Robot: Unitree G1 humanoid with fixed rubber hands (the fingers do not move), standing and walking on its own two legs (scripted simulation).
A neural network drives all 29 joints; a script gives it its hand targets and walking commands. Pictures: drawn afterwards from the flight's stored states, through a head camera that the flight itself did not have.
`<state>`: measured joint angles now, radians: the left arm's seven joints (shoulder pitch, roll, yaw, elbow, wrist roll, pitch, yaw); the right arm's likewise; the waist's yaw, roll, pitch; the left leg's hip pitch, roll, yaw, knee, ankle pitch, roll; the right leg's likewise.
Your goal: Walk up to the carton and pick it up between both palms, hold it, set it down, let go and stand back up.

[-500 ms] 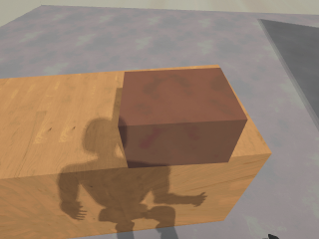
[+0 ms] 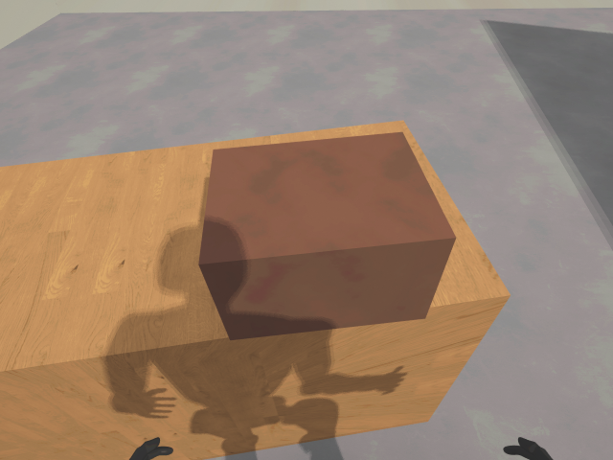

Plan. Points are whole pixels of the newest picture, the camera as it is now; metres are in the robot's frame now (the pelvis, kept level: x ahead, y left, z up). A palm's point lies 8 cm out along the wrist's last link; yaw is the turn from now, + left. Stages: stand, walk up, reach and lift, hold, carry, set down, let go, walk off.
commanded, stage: walk up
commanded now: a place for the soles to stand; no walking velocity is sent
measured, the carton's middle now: (318, 233) +0.46 +0.01 +0.03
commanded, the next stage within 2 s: reach and lift in 0.62 s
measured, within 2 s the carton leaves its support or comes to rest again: neither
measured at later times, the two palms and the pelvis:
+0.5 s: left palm out of the picture +0.11 +0.26 -0.09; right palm out of the picture +0.09 -0.28 -0.08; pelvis -0.01 +0.00 +0.00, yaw +0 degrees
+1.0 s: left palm (143, 440) +0.18 +0.24 -0.05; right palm out of the picture +0.15 -0.28 -0.03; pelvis +0.00 +0.01 +0.01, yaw +0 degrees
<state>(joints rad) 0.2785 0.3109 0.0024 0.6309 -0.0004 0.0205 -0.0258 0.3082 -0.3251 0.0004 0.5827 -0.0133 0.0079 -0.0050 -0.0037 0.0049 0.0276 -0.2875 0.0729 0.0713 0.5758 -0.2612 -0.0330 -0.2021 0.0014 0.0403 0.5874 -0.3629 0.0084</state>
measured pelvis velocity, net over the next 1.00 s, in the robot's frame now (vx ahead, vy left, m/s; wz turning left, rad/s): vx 0.00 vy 0.01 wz -0.01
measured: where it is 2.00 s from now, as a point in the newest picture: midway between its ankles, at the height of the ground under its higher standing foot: outside the picture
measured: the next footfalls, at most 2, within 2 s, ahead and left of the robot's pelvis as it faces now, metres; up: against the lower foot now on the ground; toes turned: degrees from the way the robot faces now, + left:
none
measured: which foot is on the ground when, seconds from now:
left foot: down 0.00-1.00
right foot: down 0.00-1.00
